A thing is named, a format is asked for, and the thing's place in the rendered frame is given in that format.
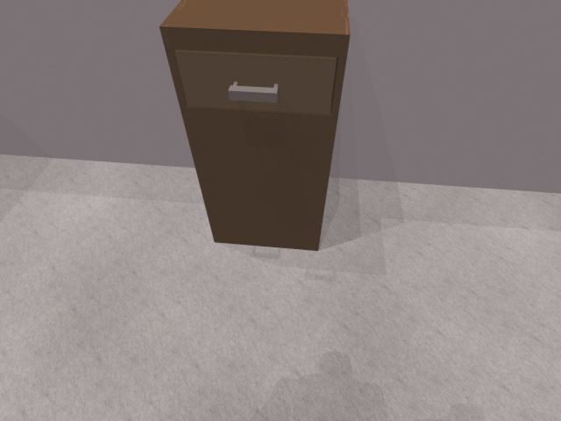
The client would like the drawer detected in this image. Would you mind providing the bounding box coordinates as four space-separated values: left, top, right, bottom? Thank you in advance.
175 50 337 114

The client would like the cabinet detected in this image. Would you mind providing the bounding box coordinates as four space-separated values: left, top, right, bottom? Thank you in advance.
160 0 350 251

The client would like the handle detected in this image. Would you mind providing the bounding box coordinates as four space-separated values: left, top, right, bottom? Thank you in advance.
228 82 278 103

